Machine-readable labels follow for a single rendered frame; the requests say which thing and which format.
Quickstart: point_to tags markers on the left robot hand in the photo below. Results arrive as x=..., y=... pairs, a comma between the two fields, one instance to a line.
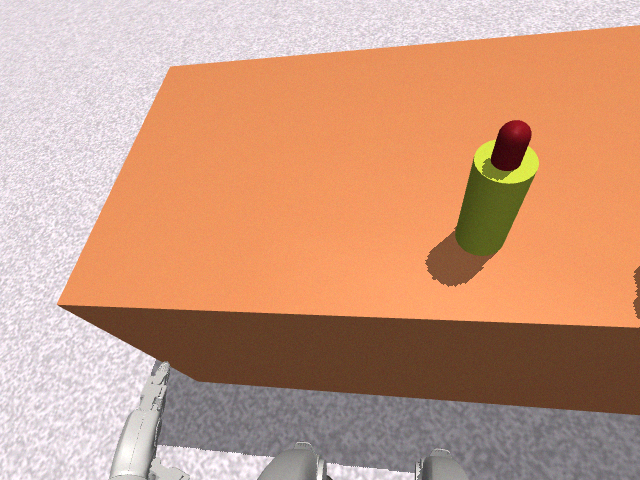
x=136, y=449

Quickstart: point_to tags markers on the bottle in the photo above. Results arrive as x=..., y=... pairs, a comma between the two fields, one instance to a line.
x=501, y=174

